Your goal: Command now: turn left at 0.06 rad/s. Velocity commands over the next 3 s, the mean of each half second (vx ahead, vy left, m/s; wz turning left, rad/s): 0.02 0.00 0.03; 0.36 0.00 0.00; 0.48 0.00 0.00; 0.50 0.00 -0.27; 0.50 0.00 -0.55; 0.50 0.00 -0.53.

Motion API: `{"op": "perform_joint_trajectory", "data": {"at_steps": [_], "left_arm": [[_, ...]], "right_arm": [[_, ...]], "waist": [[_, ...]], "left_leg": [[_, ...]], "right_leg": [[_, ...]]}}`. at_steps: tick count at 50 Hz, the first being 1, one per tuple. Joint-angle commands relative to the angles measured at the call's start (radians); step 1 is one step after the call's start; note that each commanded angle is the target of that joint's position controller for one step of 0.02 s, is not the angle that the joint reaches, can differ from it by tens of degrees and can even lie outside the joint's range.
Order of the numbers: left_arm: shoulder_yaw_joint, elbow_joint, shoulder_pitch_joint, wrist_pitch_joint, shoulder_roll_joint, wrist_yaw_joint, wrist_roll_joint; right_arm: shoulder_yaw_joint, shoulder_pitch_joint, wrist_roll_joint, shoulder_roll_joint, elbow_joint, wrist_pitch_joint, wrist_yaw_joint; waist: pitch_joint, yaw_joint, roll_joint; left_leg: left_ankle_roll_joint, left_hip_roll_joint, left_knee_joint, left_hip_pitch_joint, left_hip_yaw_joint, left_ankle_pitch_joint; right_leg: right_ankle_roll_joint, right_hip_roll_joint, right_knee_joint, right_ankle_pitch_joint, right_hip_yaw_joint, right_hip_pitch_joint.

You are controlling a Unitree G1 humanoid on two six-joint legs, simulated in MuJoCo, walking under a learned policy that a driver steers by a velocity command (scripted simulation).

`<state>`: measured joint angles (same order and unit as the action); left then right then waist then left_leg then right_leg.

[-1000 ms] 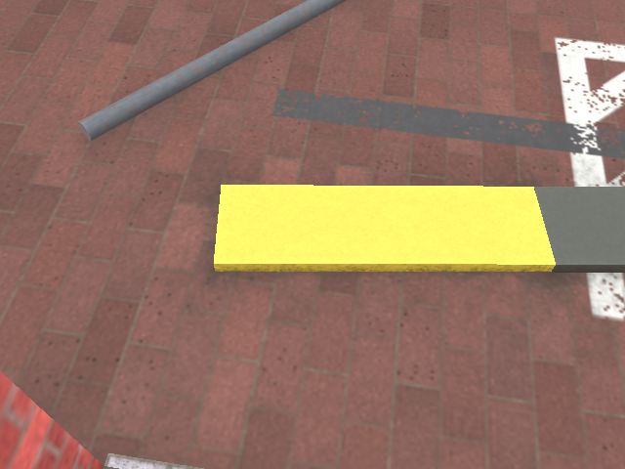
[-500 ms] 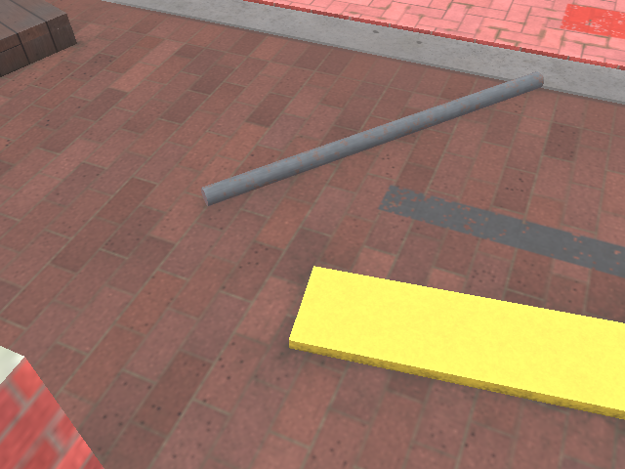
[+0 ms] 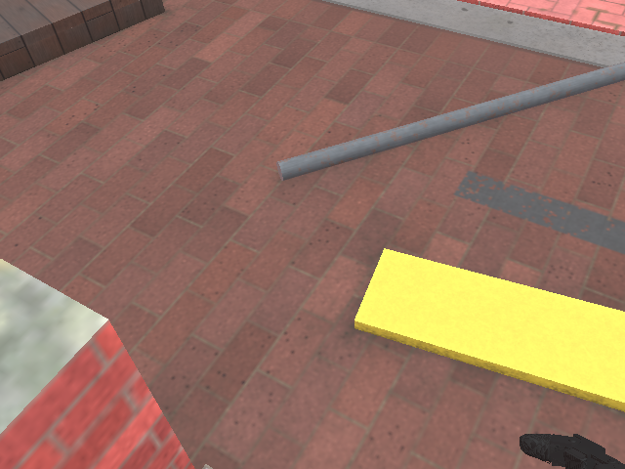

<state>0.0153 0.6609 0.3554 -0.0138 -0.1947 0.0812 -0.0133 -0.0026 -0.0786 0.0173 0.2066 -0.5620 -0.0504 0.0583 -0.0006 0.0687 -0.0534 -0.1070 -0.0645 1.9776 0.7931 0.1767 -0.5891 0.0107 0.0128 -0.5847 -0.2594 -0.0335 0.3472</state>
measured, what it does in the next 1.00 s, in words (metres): walks ahead: left foot 0.14 m higher, then right foot 0.14 m lower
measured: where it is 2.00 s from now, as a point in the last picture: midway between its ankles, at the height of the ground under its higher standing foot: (357, 378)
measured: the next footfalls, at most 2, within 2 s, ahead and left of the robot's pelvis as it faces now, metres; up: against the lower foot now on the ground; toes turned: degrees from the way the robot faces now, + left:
left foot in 0.08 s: -0.03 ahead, +0.17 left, +0.14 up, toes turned -3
right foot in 0.54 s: +0.09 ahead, -0.07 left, +0.00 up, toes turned +1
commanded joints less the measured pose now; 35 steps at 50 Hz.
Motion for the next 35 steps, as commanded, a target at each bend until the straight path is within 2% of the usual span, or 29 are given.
{"op": "perform_joint_trajectory", "data": {"at_steps": [1,2,3,4,5,6,7,8,9,10,11,12,14,16,17,20,21,23,25,26,27,28,29,30,31,32,33,34,35], "left_arm": [[-0.062,-0.078,-0.110,-0.024,-0.233,-0.002,0.009],[-0.071,-0.081,-0.146,-0.038,-0.240,-0.010,0.020],[-0.071,-0.078,-0.135,-0.035,-0.209,-0.006,0.037],[-0.074,-0.046,-0.084,-0.032,-0.192,-0.012,0.051],[-0.071,-0.008,-0.017,-0.037,-0.150,-0.018,0.074],[-0.069,-0.045,0.037,-0.044,-0.114,-0.030,0.042],[-0.100,-0.098,-0.092,-0.043,-0.164,-0.036,0.030],[-0.106,-0.120,-0.162,-0.030,-0.148,-0.032,0.060],[-0.098,-0.096,-0.180,-0.025,-0.096,-0.032,0.063],[-0.096,-0.053,-0.155,-0.030,-0.078,-0.031,0.054],[-0.104,-0.025,-0.140,-0.031,-0.099,-0.027,0.037],[-0.111,0.000,-0.094,-0.033,-0.109,-0.024,0.027],[-0.109,0.022,-0.086,-0.047,-0.108,-0.031,0.024],[-0.093,-0.003,-0.175,-0.053,-0.087,-0.038,0.023],[-0.087,-0.022,-0.216,-0.048,-0.076,-0.047,0.029],[-0.076,-0.050,-0.284,-0.030,-0.049,-0.085,0.031],[-0.072,-0.045,-0.265,-0.028,-0.033,-0.103,0.036],[-0.081,-0.034,-0.236,-0.016,-0.030,-0.124,0.047],[-0.095,0.006,-0.141,-0.005,-0.033,-0.118,0.046],[-0.105,0.048,-0.054,0.001,-0.037,-0.109,0.034],[-0.112,0.101,0.113,0.008,-0.042,-0.100,0.011],[-0.113,0.142,0.256,0.032,-0.080,-0.102,-0.016],[-0.112,0.153,0.255,0.039,-0.130,-0.108,0.003],[-0.153,0.183,0.252,0.048,-0.262,-0.107,0.029],[-0.147,0.195,0.181,0.046,-0.242,-0.101,0.043],[-0.089,0.172,0.082,0.053,-0.077,-0.087,0.026],[-0.067,0.177,0.035,0.064,-0.042,-0.086,0.010],[-0.058,0.171,-0.010,0.079,-0.044,-0.091,0.016],[-0.058,0.188,-0.008,0.083,-0.032,-0.090,0.007]], "right_arm": [[-0.036,-0.030,-0.019,-0.018,0.088,0.028,-0.017],[-0.041,-0.077,-0.017,-0.019,0.066,0.034,-0.030],[-0.033,-0.095,-0.011,0.011,0.041,0.046,-0.046],[-0.036,-0.129,-0.020,-0.004,0.026,0.055,-0.059],[-0.039,-0.160,-0.032,-0.019,0.007,0.057,-0.072],[-0.007,-0.105,-0.055,0.156,-0.002,0.073,-0.075],[0.002,-0.082,-0.054,0.194,-0.001,0.087,-0.062],[0.009,-0.093,-0.047,0.178,-0.029,0.103,-0.059],[0.031,-0.140,-0.022,0.186,-0.058,0.120,-0.068],[0.040,-0.141,-0.005,0.171,-0.077,0.131,-0.082],[0.041,-0.132,0.008,0.143,-0.094,0.131,-0.082],[0.041,-0.108,0.016,0.115,-0.105,0.121,-0.077],[0.039,-0.107,0.008,0.081,-0.125,0.093,-0.066],[0.042,-0.150,0.014,0.079,-0.144,0.078,-0.043],[0.041,-0.166,0.012,0.073,-0.151,0.074,-0.030],[0.042,-0.198,0.010,0.081,-0.191,0.063,0.005],[0.041,-0.215,0.001,0.086,-0.206,0.065,0.008],[0.051,-0.237,-0.008,0.119,-0.223,0.074,0.014],[0.055,-0.248,-0.005,0.113,-0.234,0.089,0.021],[0.051,-0.279,-0.006,0.084,-0.250,0.095,0.023],[0.044,-0.281,0.000,0.042,-0.263,0.102,0.013],[0.032,-0.296,-0.004,-0.022,-0.254,0.116,-0.009],[0.035,-0.370,0.005,-0.003,-0.239,0.124,-0.019],[0.043,-0.344,0.050,0.050,-0.178,0.139,-0.008],[0.050,-0.209,0.073,0.099,-0.132,0.130,0.012],[0.063,-0.069,0.049,0.124,-0.117,0.119,0.026],[0.057,-0.080,0.022,0.089,-0.117,0.108,0.026],[0.071,-0.114,0.011,0.117,-0.115,0.107,0.016],[0.073,-0.128,0.000,0.105,-0.127,0.109,0.007]], "waist": [[0.129,-0.117,0.212],[0.140,-0.133,0.264],[0.144,-0.107,0.299],[0.165,-0.095,0.324],[0.125,-0.090,0.260],[-0.001,-0.012,-0.200],[-0.160,-0.043,-0.387],[-0.198,-0.063,-0.374],[-0.136,-0.082,-0.290],[-0.100,-0.076,-0.212],[-0.072,-0.066,-0.130],[-0.033,-0.035,-0.104],[0.009,-0.023,-0.075],[0.015,-0.061,-0.039],[0.017,-0.073,-0.028],[0.048,-0.088,-0.068],[0.060,-0.080,-0.097],[0.032,-0.069,-0.096],[0.005,-0.041,-0.070],[0.014,-0.020,-0.030],[0.063,0.051,0.023],[0.140,0.089,0.146],[0.130,0.015,0.195],[0.126,-0.008,0.299],[0.022,-0.026,0.257],[-0.077,-0.020,0.126],[-0.092,-0.058,0.127],[-0.122,-0.103,0.132],[-0.115,-0.105,0.175]], "left_leg": [[0.020,0.091,-0.322,-0.125,-0.153,-0.032],[0.040,0.093,-0.513,-0.273,-0.229,-0.047],[0.056,0.145,-0.634,-0.353,-0.152,0.091],[0.079,0.125,-0.725,-0.422,-0.169,0.040],[0.118,0.121,-0.926,-0.430,-0.155,0.064],[0.193,0.225,-1.242,-0.111,0.177,0.382],[0.266,0.222,-1.467,-0.022,0.448,0.398],[0.323,0.262,-1.510,-0.171,0.521,0.366],[0.356,0.284,-1.434,-0.323,0.535,0.452],[0.369,0.302,-1.333,-0.402,0.552,0.427],[0.342,0.294,-1.239,-0.422,0.502,0.402],[0.315,0.279,-1.179,-0.413,0.413,0.410],[0.280,0.240,-1.151,-0.376,0.277,0.364],[0.261,0.201,-1.151,-0.415,0.203,0.297],[0.265,0.185,-1.155,-0.424,0.190,0.259],[0.264,0.162,-1.145,-0.411,0.126,0.181],[0.274,0.169,-1.161,-0.363,0.116,0.124],[0.276,0.191,-1.172,-0.262,0.126,0.065],[0.252,0.185,-1.106,-0.241,0.114,0.083],[0.229,0.148,-1.002,-0.230,0.071,0.087],[0.189,0.073,-0.710,-0.141,-0.011,0.019],[0.153,-0.016,-0.262,0.090,-0.079,-0.183],[0.159,0.002,-0.021,0.239,-0.015,-0.132],[0.152,0.017,0.022,0.384,-0.033,0.009],[0.145,0.102,-0.014,0.501,-0.107,0.065],[0.151,0.132,-0.037,0.518,-0.052,0.213],[0.150,0.150,-0.064,0.444,-0.060,0.281],[0.139,0.180,-0.292,0.385,-0.059,0.386],[0.134,0.193,-0.378,0.310,-0.071,0.424]], "right_leg": [[0.239,0.204,0.183,0.712,-0.162,-0.075],[0.209,0.163,0.209,0.719,-0.082,-0.014],[0.178,0.182,0.171,0.676,-0.107,-0.002],[0.169,0.196,0.163,0.657,-0.101,-0.021],[0.152,0.178,0.110,0.579,-0.104,-0.034],[0.066,0.061,-0.111,0.252,0.012,-0.130],[0.049,0.002,-0.154,-0.064,-0.037,0.057],[0.051,-0.083,-0.262,-0.273,-0.178,0.295],[0.042,-0.148,-0.399,-0.309,-0.266,0.421],[0.029,-0.156,-0.495,-0.273,-0.319,0.527],[0.024,-0.140,-0.546,-0.191,-0.321,0.539],[0.010,-0.132,-0.570,-0.118,-0.291,0.486],[-0.010,-0.125,-0.581,0.009,-0.225,0.400],[-0.029,-0.121,-0.474,0.099,-0.172,0.397],[-0.043,-0.113,-0.377,0.130,-0.159,0.380],[-0.072,-0.069,-0.098,0.269,-0.077,0.234],[-0.065,-0.049,-0.031,0.314,-0.041,0.144],[-0.024,-0.036,0.050,0.385,0.001,-0.010],[0.016,-0.030,0.193,0.387,0.044,-0.147],[0.034,-0.036,0.252,0.366,0.073,-0.257],[0.091,0.028,0.235,0.381,0.011,-0.440],[0.170,0.168,0.057,0.543,-0.161,-0.642],[0.199,0.254,0.023,0.530,-0.279,-0.622],[0.332,0.394,0.201,0.075,-0.523,-0.599],[0.363,0.434,0.369,-0.423,-0.682,-0.506],[0.294,0.388,0.407,-0.473,-0.622,-0.391],[0.258,0.333,0.394,-0.456,-0.575,-0.266],[0.214,0.247,0.380,-0.376,-0.447,-0.188],[0.187,0.194,0.364,-0.275,-0.362,-0.121]]}}
Over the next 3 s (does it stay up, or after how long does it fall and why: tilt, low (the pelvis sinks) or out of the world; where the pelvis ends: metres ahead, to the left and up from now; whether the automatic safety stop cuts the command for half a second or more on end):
stays up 1.26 -0.18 -0.14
